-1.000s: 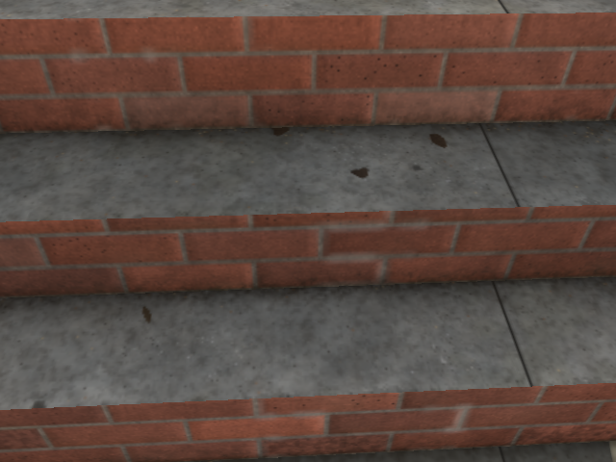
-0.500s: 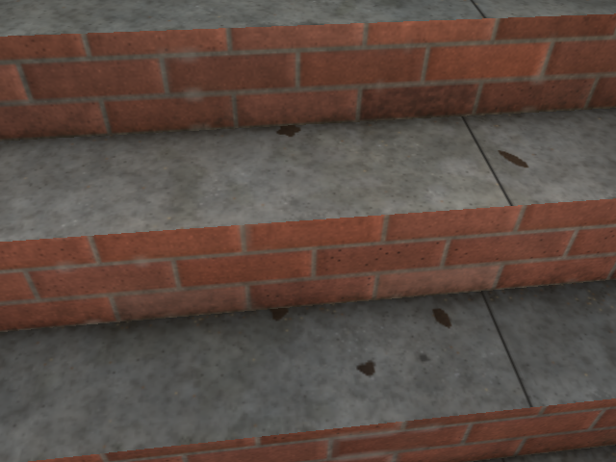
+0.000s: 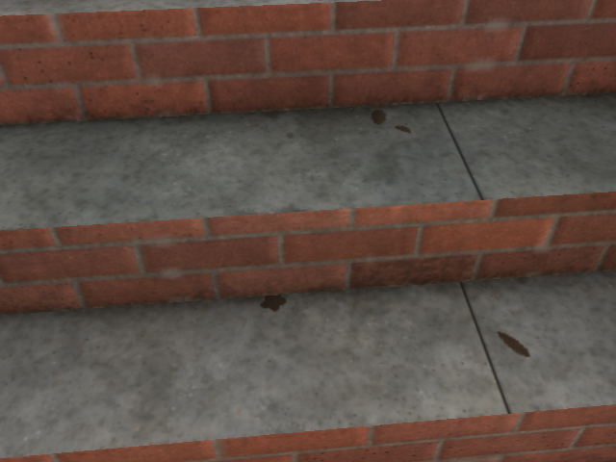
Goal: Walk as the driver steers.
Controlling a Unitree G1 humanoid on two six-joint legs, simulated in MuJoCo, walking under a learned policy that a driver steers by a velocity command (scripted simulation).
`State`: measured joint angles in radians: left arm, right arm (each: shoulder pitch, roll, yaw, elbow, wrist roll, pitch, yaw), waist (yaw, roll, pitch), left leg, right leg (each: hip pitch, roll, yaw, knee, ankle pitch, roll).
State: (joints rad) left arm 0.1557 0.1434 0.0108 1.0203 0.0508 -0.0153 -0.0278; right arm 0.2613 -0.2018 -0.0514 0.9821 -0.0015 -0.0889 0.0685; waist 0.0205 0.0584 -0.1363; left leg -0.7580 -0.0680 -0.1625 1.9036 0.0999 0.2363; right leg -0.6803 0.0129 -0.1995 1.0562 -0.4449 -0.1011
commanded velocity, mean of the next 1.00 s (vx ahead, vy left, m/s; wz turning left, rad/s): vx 0.36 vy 0.00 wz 0.19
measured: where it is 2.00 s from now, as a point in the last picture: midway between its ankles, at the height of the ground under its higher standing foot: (326, 392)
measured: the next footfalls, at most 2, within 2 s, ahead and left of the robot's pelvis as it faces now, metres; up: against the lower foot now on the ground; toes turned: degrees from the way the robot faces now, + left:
left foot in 0.32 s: +0.29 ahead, +0.12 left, +0.18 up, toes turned +0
right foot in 0.80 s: +0.54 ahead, -0.09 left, +0.39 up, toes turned +18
